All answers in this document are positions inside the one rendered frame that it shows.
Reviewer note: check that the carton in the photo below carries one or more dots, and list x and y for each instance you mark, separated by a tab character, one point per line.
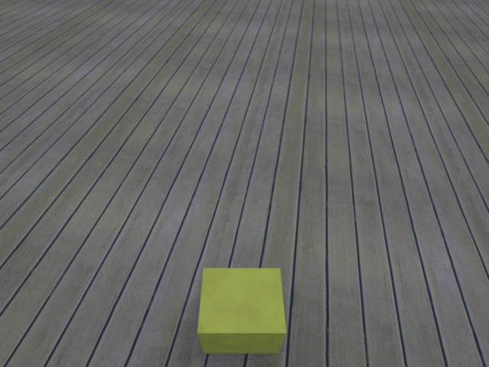
241	311

